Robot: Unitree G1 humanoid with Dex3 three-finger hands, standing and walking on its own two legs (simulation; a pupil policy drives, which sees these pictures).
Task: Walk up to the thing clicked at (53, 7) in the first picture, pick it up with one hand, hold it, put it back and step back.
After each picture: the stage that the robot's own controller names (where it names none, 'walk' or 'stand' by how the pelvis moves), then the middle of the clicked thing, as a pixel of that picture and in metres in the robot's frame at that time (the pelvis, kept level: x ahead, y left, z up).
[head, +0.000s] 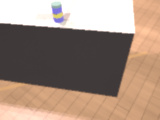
stand; (57, 12) +0.92 +0.17 +0.00
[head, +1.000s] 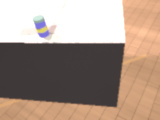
walk; (41, 26) +0.80 +0.28 +0.01
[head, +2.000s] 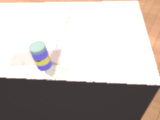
stand; (40, 56) +0.49 +0.22 +0.03
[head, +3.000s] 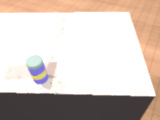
stand; (37, 70) +0.46 +0.21 +0.00
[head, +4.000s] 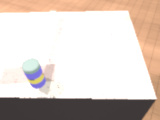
stand; (34, 74) +0.44 +0.22 -0.01
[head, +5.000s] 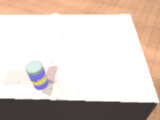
stand; (37, 75) +0.43 +0.21 -0.01
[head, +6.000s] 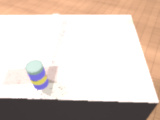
stand; (37, 75) +0.44 +0.21 -0.01
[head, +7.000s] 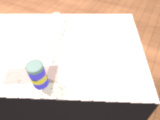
stand; (37, 75) +0.43 +0.21 -0.01
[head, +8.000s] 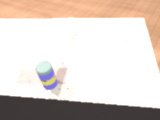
rise first; (47, 75) +0.44 +0.21 +0.00
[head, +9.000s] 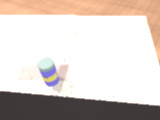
go down; (48, 72) +0.45 +0.20 +0.00
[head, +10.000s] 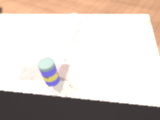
go down; (49, 72) +0.44 +0.20 +0.00
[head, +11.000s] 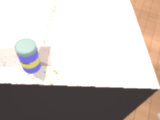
go down; (28, 56) +0.46 +0.18 +0.03
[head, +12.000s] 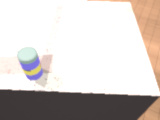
approach; (30, 64) +0.45 +0.19 +0.03
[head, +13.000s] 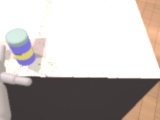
close in; (21, 47) +0.47 +0.20 +0.07
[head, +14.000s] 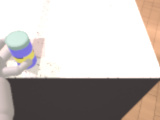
lift; (22, 51) +0.45 +0.19 +0.07
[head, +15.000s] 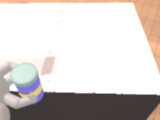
lift; (28, 84) +0.32 +0.18 +0.11
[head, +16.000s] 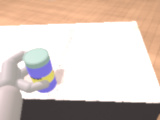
lift; (41, 71) +0.32 +0.14 +0.19
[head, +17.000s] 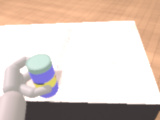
hold; (43, 76) +0.32 +0.14 +0.16
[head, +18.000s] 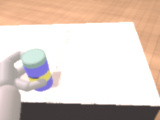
crouch; (38, 70) +0.33 +0.15 +0.17
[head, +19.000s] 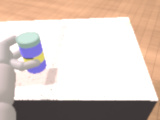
crouch; (32, 53) +0.40 +0.17 +0.17
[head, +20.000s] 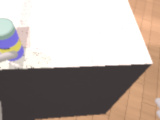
lower; (7, 41) +0.47 +0.19 +0.09
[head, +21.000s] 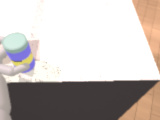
lower; (20, 53) +0.44 +0.18 +0.08
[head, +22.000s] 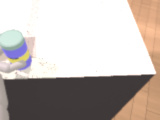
lower; (16, 51) +0.45 +0.18 +0.08
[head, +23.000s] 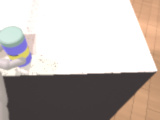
lower; (16, 47) +0.46 +0.18 +0.08
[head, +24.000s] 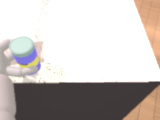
open; (26, 56) +0.43 +0.17 +0.07
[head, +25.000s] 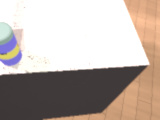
sink last; (5, 45) +0.46 +0.18 +0.09
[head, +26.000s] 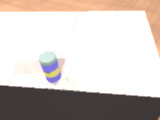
sink last; (50, 67) +0.45 +0.18 +0.05
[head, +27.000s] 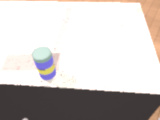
stand; (44, 63) +0.44 +0.18 +0.05
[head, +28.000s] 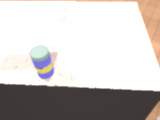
stand; (42, 62) +0.44 +0.18 +0.06
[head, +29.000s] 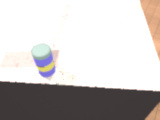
stand; (44, 60) +0.44 +0.17 +0.06
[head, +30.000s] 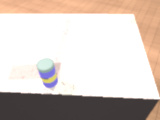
stand; (47, 73) +0.44 +0.17 +0.00
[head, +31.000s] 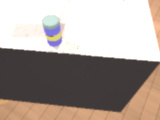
walk; (52, 31) +0.57 +0.14 +0.02
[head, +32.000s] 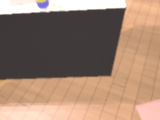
walk; out of the picture +0.85 +0.24 +0.03
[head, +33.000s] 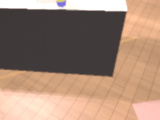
stand; out of the picture +1.06 +0.18 +0.01
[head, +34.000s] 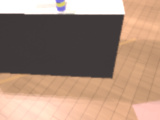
stand; (60, 1) +1.08 +0.17 -0.01
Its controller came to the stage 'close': yes
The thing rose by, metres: 0.20
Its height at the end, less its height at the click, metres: +0.00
